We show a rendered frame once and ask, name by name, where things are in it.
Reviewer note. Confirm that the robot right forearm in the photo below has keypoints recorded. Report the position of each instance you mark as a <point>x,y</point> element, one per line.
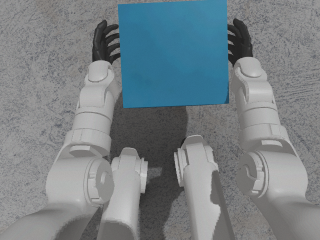
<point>260,127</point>

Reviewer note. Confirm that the robot left forearm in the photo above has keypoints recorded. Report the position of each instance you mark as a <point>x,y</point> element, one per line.
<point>90,132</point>

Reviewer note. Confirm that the robot left hand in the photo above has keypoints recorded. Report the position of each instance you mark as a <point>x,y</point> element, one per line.
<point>100,50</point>

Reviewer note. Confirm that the robot left upper arm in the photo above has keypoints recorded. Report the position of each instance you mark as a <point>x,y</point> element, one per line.
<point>75,188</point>

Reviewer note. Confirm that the right robot thigh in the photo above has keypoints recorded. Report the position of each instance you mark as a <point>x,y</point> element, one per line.
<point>208,214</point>

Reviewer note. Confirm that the left robot thigh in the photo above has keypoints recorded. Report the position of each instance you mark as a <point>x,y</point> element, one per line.
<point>119,220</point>

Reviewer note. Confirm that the robot thigh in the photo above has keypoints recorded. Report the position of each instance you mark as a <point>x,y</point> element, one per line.
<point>208,214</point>
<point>119,220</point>

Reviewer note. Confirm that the robot right upper arm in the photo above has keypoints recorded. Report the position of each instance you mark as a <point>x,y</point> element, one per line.
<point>277,182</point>

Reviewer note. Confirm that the robot right hand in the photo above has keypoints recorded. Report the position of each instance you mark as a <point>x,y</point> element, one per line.
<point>242,41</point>

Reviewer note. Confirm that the carton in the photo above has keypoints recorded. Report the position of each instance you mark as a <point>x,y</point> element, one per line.
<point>174,54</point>

